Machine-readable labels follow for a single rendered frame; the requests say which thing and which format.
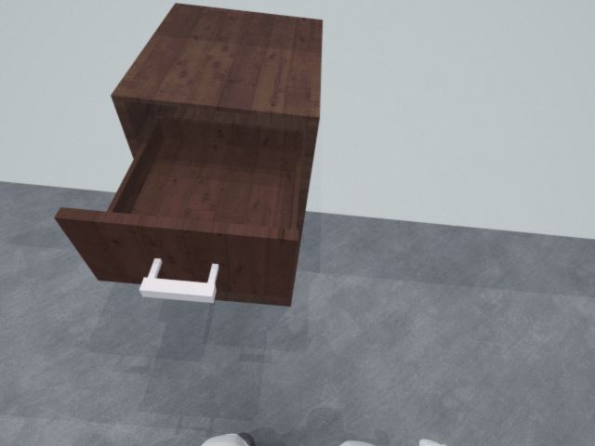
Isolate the drawer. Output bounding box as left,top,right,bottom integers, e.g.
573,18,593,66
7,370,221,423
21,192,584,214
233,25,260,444
54,115,304,297

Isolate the handle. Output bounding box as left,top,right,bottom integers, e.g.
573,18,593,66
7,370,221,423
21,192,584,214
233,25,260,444
139,258,218,303

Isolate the cabinet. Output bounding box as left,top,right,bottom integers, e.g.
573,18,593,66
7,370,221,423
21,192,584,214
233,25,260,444
111,3,323,307

